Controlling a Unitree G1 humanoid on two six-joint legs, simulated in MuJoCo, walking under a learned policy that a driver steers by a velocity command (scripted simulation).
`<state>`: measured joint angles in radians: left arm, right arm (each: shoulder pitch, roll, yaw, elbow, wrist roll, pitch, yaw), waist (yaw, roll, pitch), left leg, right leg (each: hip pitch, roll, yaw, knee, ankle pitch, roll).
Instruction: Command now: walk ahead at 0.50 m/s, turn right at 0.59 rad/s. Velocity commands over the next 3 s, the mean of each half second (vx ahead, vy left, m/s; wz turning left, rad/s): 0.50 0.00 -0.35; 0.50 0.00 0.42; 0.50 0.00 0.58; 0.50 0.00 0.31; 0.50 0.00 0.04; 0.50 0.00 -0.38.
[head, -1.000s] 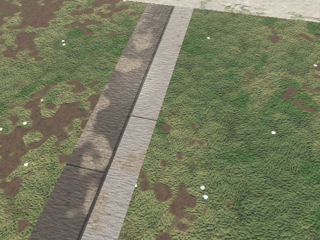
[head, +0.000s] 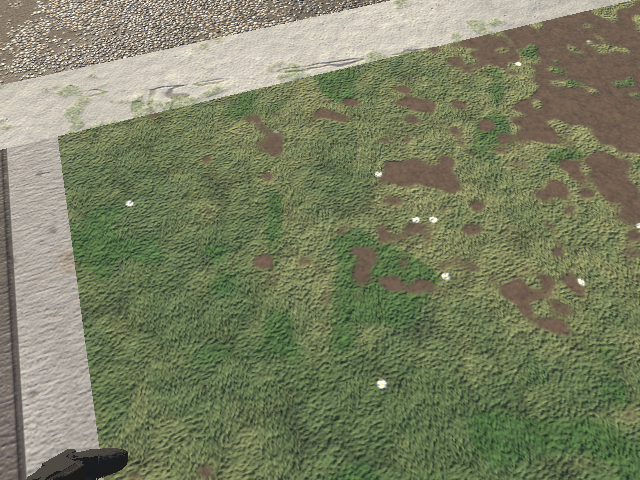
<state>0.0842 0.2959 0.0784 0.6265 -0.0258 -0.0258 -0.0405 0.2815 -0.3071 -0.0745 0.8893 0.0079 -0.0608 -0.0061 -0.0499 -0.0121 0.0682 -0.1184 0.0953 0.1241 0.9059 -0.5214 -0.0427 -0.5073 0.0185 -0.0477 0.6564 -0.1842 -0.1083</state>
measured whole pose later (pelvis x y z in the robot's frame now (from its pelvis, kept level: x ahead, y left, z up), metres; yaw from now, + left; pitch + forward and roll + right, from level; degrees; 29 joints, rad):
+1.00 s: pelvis +0.58 -0.02 +0.01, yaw +8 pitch +3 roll -1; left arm 0.05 0.26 0.05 0.63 0.00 -0.12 -0.01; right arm 0.40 -0.30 -0.07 0.77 0.03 -0.03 -0.02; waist -0.08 0.03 0.00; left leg -0.19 -0.08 -0.21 0.83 -0.52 0.04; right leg -0.43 0.05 0.03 0.51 -0.12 0.00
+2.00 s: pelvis +1.10 +0.18 +0.01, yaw +34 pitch +2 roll +0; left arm 0.06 0.27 0.03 0.70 0.00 -0.11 -0.04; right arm 0.40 -0.31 -0.06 0.78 0.01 -0.03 -0.01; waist -0.07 0.01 0.01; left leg -0.07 -0.05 -0.11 0.64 -0.48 0.04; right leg -0.48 0.01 -0.03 0.53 -0.11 -0.03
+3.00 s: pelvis +1.48 +0.42 -0.01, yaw +20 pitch +0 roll +2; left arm 0.18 0.23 0.05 0.64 0.02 0.03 -0.01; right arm 0.38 -0.25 -0.05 0.82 -0.01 0.00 -0.03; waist -0.03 0.00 0.04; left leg -0.21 0.08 0.20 0.91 -0.52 -0.02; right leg -0.51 0.02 -0.03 0.71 -0.19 -0.13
